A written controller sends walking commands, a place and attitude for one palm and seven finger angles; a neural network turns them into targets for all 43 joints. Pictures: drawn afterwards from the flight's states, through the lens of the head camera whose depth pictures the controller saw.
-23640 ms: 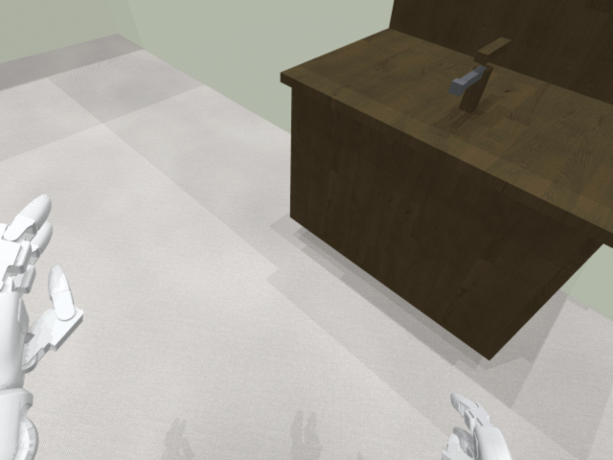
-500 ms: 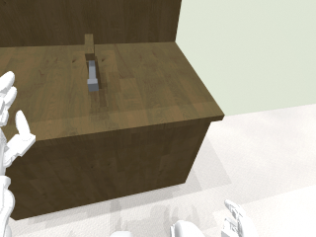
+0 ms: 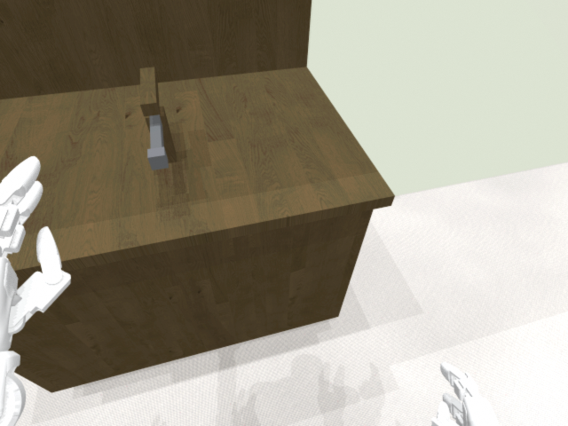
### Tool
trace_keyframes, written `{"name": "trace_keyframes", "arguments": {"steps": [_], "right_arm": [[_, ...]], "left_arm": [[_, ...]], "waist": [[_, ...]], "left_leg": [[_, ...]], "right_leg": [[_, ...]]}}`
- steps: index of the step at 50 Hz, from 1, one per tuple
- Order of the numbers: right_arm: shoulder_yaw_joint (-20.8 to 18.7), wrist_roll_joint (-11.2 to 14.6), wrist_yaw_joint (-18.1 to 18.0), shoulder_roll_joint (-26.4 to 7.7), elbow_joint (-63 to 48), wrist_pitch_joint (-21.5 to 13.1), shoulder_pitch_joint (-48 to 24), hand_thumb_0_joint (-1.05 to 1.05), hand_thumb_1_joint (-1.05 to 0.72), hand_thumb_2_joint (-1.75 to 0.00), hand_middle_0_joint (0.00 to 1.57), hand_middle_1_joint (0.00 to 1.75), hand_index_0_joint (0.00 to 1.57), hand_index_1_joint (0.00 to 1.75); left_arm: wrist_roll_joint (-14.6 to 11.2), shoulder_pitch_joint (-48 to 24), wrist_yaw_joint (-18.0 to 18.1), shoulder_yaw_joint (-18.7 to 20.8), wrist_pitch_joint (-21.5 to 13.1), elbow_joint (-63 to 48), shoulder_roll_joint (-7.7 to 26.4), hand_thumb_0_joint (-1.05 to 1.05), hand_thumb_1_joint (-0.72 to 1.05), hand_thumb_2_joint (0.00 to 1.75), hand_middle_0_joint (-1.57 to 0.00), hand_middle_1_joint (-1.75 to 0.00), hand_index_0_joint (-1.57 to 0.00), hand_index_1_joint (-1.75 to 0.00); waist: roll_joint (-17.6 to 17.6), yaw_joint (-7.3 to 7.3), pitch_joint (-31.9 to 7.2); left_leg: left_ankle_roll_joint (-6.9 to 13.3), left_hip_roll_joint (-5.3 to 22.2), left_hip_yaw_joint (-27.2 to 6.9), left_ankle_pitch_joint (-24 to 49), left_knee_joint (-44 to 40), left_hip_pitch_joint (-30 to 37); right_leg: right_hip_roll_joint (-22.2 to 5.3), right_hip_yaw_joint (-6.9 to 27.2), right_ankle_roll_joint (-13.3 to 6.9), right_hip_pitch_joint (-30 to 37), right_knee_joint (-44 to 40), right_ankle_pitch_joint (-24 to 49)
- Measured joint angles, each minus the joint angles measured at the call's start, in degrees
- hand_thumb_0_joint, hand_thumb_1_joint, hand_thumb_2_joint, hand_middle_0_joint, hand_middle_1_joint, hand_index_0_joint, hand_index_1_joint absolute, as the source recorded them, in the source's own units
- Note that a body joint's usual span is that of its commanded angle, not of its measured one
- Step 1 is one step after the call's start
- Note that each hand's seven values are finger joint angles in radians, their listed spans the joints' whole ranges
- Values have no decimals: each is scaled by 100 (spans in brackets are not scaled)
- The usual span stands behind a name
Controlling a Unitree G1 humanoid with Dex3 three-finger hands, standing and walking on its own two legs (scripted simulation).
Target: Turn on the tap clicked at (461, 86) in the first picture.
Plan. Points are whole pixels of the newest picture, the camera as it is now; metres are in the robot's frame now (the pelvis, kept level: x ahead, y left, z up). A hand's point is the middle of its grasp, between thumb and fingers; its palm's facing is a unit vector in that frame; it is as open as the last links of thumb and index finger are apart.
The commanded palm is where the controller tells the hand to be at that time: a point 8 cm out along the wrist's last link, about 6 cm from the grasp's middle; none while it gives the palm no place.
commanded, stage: look again from close up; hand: left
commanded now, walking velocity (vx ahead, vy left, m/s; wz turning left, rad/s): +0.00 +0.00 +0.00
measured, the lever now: (158, 158) +0.50 +0.26 +0.09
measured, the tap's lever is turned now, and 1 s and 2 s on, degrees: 0 0 0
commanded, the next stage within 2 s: shuffle to correct the standing spot in 0.26 s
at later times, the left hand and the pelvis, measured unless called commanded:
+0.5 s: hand (41, 246) +0.25 +0.28 +0.17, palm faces +0.41 -0.82 -0.39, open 7.4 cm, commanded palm +0.20 +0.31 +0.18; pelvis +0.04 +0.03 +0.00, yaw +0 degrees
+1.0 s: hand (127, 203) +0.31 +0.21 +0.18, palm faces +0.34 -0.81 -0.48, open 7.4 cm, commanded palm +0.26 +0.25 +0.18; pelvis +0.09 -0.02 +0.00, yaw -1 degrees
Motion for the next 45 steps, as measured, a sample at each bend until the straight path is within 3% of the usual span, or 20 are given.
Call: {"name": "trace_keyframes", "arguments": {"steps": [2, 7, 11, 21, 26, 32, 36, 39, 43, 45], "right_arm": [[3, 39, 2, 25, -6, 63, -80, 1, -90, -89, 20, 30, 20, 30], [109, 58, 82, 108, -54, 134, -143, 1, -90, -89, 20, 30, 20, 30], [235, 33, 118, 224, 18, 184, -187, 1, -90, -89, 20, 30, 20, 30], [422, 33, 157, 436, -139, 329, -340, 1, -90, -89, 20, 30, 21, 30], [412, 42, 123, 440, -214, 430, -348, 1, -90, -89, 20, 30, 21, 30], [381, 73, 123, 378, -230, 506, -246, 1, -90, -89, 20, 30, 21, 30], [304, 127, 140, 296, -182, 575, -198, 1, -90, -89, 20, 30, 21, 30], [286, 113, 117, 214, -158, 650, -130, 1, -90, -89, 20, 30, 20, 30], [225, 18, 81, 355, -121, 649, -174, 1, -90, -89, 20, 30, 20, 30], [238, 24, 139, 433, -127, 612, -130, 1, -90, -89, 20, 30, 20, 30]], "left_arm": [[3, -64, -6, 77, -1, 114, 49, 1, 89, 89, -21, -30, -22, -30], [-17, -47, 12, 169, 107, 269, -31, 1, 89, 89, -21, -30, -22, -30], [-54, -97, 45, 38, 221, 234, -160, 1, 89, 89, -21, -30, -21, -30], [-87, -9, 63, 24, 301, 76, -9, 2, 89, 89, -21, -30, -21, -30], [-149, -49, 72, 93, 392, 142, 25, 2, 89, 89, -21, -30, -21, -30], [-147, -129, 101, 14, 491, 150, -75, 2, 89, 89, -20, -30, -21, -30], [-205, -43, 122, -40, 466, -85, -54, 2, 89, 89, -20, -30, -21, -30], [-239, 52, 148, 8, 415, -274, -7, 2, 89, 89, -21, -30, -21, -30], [-183, -15, 136, 267, 399, -184, 181, 2, 89, 89, -21, -30, -21, -30], [-138, -75, 75, 317, 408, -149, 246, 2, 89, 89, -20, -30, -21, -30]], "waist": [[69, 1, 1], [294, 42, -67], [193, 105, 26], [213, 75, 27], [147, 123, -79], [269, 36, -173], [188, -17, -143], [25, -15, -133], [-123, -87, 8], [-78, -116, 59]], "left_leg": [[-88, 12, -20, -144, 141, -33], [112, -23, -243, -410, 407, -208], [-46, -144, -221, -353, 215, -25], [56, -180, -224, -371, 30, 96], [65, -172, -131, -508, 153, 64], [-34, 43, -276, -809, 581, -81], [25, 122, -204, -919, 1359, -385], [23, 71, -46, -1105, 1026, -176], [-68, 14, 66, -1052, 821, 71], [-106, 89, 33, -945, 582, 215]], "right_leg": [[5, -15, 48, 52, -29, -19], [89, -73, 19, 106, -230, 34], [-30, -15, 113, 196, -219, -41], [-55, -16, 231, 416, -605, 55], [-54, 76, 228, 295, -366, -100], [164, -58, 100, 355, -334, -229], [216, -87, -3, 319, -28, -476], [138, -2, 22, 271, 331, -730], [121, 209, 141, -501, 2083, -1030], [99, 163, 174, -936, 2506, -920]]}}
